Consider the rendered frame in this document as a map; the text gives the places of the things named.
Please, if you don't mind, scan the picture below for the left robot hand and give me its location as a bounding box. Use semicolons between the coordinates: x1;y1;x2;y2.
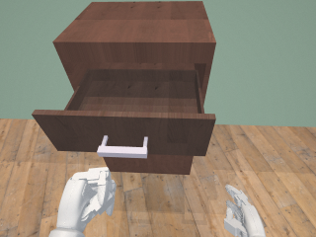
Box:
56;167;117;232

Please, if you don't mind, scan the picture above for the cabinet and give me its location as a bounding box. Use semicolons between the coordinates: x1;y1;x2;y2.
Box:
53;1;216;175

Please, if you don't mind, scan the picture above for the drawer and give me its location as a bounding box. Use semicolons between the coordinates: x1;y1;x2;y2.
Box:
32;68;216;157

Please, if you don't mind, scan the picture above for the handle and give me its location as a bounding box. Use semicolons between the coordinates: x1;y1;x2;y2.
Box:
97;135;148;159

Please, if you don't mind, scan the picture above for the right robot hand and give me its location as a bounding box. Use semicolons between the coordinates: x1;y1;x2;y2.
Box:
224;184;266;237

